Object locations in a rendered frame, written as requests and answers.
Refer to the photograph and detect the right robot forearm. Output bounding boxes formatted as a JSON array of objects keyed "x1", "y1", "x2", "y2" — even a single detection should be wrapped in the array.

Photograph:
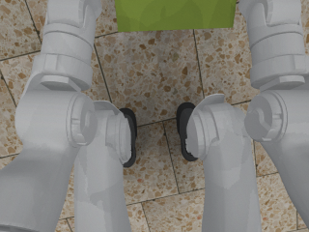
[{"x1": 238, "y1": 0, "x2": 309, "y2": 93}]

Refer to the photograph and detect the right robot upper arm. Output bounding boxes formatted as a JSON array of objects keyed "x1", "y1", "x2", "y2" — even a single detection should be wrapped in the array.
[{"x1": 243, "y1": 90, "x2": 309, "y2": 230}]

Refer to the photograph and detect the robot right shin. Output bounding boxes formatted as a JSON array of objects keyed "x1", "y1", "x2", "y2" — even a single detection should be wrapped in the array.
[{"x1": 185, "y1": 93, "x2": 251, "y2": 158}]

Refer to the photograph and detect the left robot forearm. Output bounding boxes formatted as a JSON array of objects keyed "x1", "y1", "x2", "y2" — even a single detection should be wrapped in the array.
[{"x1": 14, "y1": 0, "x2": 102, "y2": 135}]

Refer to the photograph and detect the carton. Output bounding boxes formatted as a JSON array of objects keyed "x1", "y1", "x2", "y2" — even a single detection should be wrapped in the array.
[{"x1": 114, "y1": 0, "x2": 237, "y2": 32}]

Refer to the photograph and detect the left robot upper arm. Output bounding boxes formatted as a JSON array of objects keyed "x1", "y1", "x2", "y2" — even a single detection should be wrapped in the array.
[{"x1": 0, "y1": 89, "x2": 98, "y2": 232}]

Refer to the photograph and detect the robot right foot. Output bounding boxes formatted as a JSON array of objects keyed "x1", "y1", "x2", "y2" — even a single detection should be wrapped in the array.
[{"x1": 176, "y1": 101, "x2": 198, "y2": 161}]

